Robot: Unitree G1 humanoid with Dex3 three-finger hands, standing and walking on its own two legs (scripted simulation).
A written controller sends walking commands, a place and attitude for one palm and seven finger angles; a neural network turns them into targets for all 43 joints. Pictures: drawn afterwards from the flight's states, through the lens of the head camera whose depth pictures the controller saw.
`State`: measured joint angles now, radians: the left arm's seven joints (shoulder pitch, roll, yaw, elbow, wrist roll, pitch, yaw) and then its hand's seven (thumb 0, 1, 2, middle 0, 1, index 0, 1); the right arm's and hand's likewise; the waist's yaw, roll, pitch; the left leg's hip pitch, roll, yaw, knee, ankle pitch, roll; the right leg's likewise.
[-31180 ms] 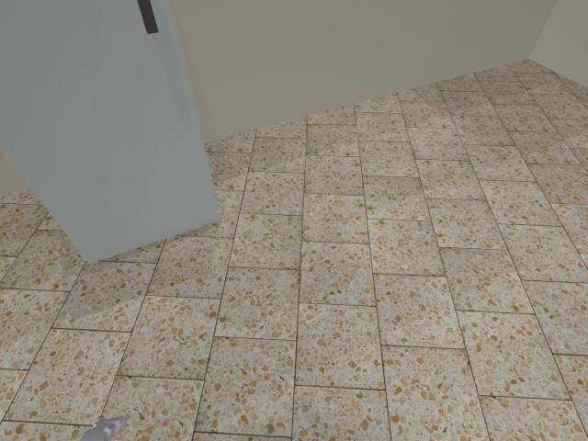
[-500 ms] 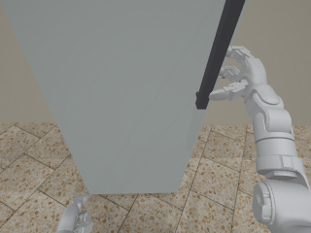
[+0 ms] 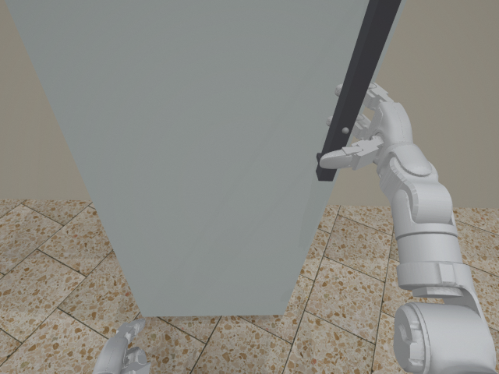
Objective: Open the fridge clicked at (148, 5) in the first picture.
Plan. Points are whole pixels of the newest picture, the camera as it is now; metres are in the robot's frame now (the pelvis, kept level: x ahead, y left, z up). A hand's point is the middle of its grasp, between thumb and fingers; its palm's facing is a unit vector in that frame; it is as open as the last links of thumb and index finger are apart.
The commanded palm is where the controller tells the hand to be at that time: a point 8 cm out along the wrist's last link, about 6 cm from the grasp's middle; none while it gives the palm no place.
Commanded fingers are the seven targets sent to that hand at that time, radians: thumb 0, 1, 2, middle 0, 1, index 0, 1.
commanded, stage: slide the fingers in behind the handle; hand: right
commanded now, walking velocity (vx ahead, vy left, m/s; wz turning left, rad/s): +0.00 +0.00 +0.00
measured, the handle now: (345, 94) +0.47 -0.11 +0.26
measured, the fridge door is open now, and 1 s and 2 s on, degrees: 0 0 0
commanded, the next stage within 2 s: grip the handle and tug to test in 0.68 s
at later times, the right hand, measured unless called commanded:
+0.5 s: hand (346, 129) +0.41 -0.10 +0.23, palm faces -0.08 +1.00 -0.02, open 14.1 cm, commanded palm +0.39 -0.15 +0.23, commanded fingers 0.00 0.50 -0.30 0.30 1.20 0.30 1.20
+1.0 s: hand (340, 127) +0.42 -0.10 +0.23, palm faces -0.08 +1.00 -0.01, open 12.9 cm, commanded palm +0.40 -0.15 +0.23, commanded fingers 0.00 -0.06 -0.54 0.36 1.28 0.36 1.28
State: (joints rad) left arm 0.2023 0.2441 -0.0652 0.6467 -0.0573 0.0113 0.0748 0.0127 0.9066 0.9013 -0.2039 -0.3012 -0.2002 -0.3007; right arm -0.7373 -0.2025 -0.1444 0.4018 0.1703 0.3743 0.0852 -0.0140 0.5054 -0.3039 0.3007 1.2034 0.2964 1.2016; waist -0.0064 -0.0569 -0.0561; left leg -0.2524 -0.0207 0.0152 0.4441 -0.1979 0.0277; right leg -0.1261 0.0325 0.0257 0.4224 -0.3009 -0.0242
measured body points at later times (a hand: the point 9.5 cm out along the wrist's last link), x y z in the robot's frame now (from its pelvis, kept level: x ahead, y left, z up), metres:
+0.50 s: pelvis -0.01 +0.00 +0.00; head -0.02 +0.02 +0.45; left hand +0.16 +0.23 -0.10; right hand +0.41 -0.16 +0.24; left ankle +0.02 +0.10 -0.74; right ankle -0.05 -0.11 -0.74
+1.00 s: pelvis -0.01 +0.00 +0.00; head -0.02 +0.02 +0.45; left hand +0.15 +0.23 -0.10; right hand +0.42 -0.15 +0.23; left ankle +0.02 +0.10 -0.74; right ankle -0.05 -0.11 -0.74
